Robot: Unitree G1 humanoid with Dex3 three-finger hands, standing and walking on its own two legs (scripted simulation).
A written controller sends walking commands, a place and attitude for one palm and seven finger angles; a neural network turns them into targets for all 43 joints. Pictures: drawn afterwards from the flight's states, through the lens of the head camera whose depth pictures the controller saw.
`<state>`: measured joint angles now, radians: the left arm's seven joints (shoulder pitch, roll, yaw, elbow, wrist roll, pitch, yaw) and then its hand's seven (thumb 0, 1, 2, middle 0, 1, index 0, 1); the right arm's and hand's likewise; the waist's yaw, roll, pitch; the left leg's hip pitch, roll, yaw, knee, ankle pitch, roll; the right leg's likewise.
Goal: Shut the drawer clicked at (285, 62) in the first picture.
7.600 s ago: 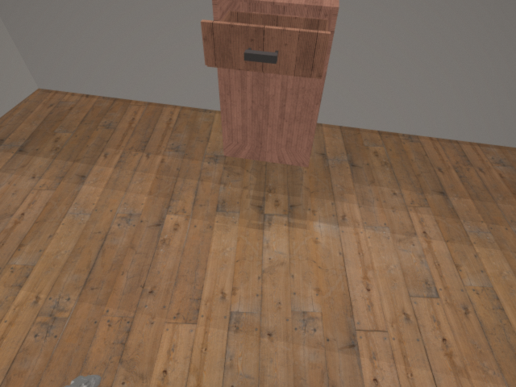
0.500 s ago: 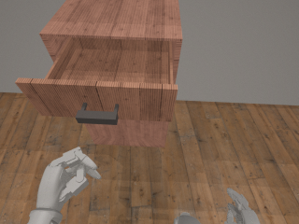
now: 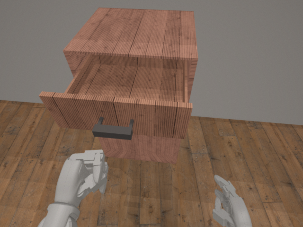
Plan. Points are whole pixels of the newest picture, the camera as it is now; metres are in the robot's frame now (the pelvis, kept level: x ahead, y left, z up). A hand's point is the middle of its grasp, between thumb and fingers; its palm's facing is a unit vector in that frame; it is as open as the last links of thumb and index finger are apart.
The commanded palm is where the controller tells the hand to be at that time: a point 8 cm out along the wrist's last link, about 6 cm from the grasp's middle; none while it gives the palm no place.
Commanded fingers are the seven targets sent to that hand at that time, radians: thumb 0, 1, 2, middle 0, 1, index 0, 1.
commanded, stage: raise the hand and make a fist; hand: left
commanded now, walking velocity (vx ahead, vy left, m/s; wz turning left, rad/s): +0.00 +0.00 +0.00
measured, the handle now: (114, 126) +0.40 +0.16 +0.02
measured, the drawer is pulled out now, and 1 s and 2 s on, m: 0.23 0.23 0.23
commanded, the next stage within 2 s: bring the fist close to the handle in 0.44 s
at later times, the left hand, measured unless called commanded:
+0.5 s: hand (107, 175) +0.21 +0.11 +0.11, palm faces -0.02 -1.00 -0.06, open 3.3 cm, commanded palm +0.18 +0.17 +0.12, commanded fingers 0.00 0.90 0.90 -1.40 -1.60 -1.40 -1.60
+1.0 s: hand (117, 165) +0.25 +0.11 +0.07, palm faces -0.04 -1.00 -0.06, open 3.2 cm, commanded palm +0.23 +0.17 +0.07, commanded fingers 0.00 0.90 0.90 -1.40 -1.60 -1.40 -1.60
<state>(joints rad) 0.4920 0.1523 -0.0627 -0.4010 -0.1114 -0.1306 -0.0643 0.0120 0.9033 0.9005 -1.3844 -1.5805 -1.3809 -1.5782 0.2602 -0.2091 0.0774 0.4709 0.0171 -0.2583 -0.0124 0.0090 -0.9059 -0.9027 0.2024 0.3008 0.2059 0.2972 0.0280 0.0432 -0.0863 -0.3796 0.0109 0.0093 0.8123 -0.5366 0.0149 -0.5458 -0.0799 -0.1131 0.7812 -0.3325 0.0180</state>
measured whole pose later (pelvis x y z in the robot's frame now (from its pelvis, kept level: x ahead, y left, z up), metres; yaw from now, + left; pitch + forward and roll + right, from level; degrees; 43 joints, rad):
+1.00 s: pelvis -0.02 -0.01 +0.00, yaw -1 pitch +7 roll +0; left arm 0.21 0.15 0.00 -0.03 -0.12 -0.22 -0.07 0.01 0.90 0.90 -1.40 -1.60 -1.40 -1.60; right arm 0.27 -0.25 0.05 0.55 0.01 -0.25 -0.02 0.01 -0.91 -0.90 0.20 0.30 0.20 0.30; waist -0.01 0.03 -0.06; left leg -0.42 0.01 0.02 0.80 -0.50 0.00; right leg -0.60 -0.07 -0.10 0.78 -0.30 0.00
